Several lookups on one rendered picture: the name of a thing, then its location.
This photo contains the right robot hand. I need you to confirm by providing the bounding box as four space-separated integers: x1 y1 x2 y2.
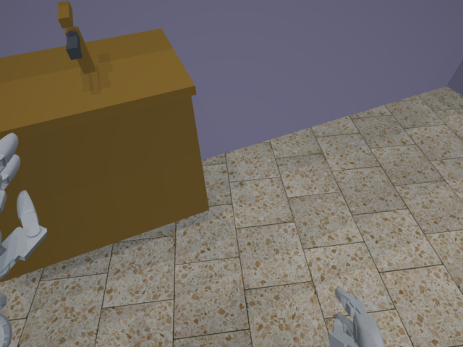
329 288 385 347

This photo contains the counter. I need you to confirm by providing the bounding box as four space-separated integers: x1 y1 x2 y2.
0 1 209 282

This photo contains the tap lever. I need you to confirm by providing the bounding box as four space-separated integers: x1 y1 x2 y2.
66 29 82 60

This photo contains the left robot hand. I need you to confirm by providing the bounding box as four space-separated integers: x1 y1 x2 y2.
0 133 47 279

